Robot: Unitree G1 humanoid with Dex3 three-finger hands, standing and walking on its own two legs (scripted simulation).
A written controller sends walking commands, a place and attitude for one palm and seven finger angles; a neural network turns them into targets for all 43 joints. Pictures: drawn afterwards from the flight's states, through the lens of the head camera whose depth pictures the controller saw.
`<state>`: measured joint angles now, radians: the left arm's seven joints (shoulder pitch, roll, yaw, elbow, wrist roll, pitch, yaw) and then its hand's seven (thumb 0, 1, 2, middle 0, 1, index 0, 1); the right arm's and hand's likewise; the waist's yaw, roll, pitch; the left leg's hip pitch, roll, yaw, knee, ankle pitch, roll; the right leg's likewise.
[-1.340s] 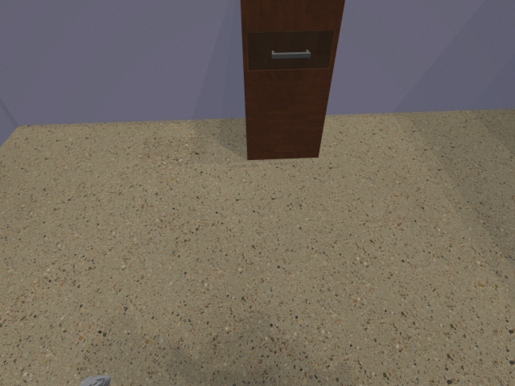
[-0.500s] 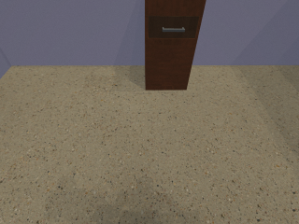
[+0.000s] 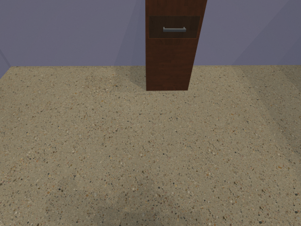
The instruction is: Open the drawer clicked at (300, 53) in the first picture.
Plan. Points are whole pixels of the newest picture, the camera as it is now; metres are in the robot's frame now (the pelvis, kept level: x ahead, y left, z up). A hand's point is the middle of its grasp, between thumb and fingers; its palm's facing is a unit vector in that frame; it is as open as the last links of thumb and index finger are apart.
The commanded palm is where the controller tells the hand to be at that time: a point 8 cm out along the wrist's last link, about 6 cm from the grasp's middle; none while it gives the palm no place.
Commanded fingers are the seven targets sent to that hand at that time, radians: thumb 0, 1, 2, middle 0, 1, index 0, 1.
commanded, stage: look at it before walking up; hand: left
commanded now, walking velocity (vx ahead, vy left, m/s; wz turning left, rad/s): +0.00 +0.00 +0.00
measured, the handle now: (174, 29) +1.49 -0.10 -0.13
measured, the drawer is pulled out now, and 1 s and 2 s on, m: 0.00 0.00 0.00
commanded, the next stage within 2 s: walk to a spot facing it in 0.20 s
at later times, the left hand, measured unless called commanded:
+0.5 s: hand out of the picture +0.05 +0.22 -0.17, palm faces -0.05 -0.96 -0.28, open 7.4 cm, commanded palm none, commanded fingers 0.00 0.90 0.90 -0.20 -0.30 -0.20 -0.30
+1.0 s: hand (122, 211) +0.20 +0.10 -0.17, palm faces -0.28 -0.94 -0.20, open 7.4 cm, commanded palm none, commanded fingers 0.00 0.90 0.90 -0.20 -0.30 -0.20 -0.30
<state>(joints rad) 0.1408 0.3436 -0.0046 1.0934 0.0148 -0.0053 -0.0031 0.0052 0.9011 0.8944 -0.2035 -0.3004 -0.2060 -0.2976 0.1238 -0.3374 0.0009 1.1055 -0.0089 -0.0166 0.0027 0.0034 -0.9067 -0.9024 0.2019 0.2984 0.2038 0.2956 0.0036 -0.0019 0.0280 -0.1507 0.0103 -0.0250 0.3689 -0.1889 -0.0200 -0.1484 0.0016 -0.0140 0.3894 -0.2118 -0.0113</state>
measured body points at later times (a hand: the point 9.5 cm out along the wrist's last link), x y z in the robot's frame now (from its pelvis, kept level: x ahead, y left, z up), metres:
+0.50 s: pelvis +0.02 +0.00 -0.01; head +0.01 +0.00 +0.44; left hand +0.06 +0.27 -0.15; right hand +0.06 -0.28 -0.15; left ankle +0.01 +0.13 -0.74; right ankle +0.00 -0.11 -0.74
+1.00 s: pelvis +0.15 -0.07 +0.00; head +0.16 -0.08 +0.44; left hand +0.22 +0.15 -0.16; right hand +0.14 -0.33 -0.15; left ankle +0.24 +0.06 -0.67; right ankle +0.09 -0.14 -0.75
